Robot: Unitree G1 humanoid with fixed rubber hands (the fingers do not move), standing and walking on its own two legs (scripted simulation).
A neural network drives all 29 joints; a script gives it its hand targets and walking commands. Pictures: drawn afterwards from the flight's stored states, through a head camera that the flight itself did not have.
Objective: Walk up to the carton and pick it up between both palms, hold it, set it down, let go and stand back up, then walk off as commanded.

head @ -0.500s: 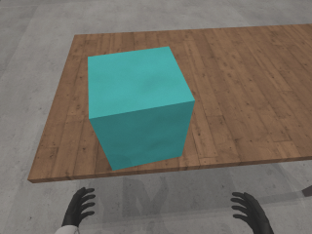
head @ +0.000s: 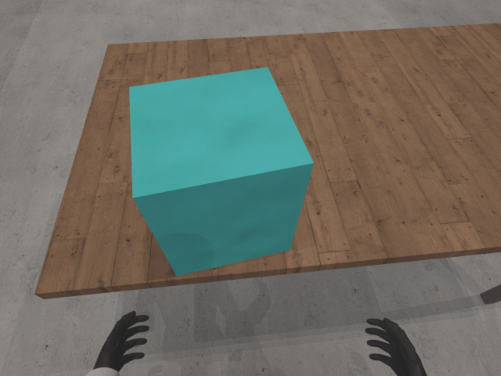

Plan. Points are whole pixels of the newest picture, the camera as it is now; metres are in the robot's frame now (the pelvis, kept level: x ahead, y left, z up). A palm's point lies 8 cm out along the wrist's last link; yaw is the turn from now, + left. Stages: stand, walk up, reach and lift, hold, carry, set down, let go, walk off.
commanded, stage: let go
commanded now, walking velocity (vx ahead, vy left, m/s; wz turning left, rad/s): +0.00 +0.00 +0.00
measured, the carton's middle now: (219, 178) +0.42 +0.07 +0.06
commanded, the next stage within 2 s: stand in 0.40 s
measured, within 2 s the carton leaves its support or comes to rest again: neither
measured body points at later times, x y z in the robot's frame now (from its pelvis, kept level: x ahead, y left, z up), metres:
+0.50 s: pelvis +0.00 +0.00 +0.00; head +0.05 +0.01 +0.45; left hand +0.16 +0.25 -0.09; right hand +0.15 -0.24 -0.10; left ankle -0.02 +0.14 -0.75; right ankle +0.01 -0.10 -0.75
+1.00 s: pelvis +0.00 +0.01 +0.00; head -0.01 +0.02 +0.45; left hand +0.11 +0.30 -0.11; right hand +0.13 -0.27 -0.09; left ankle -0.02 +0.14 -0.75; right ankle +0.01 -0.10 -0.75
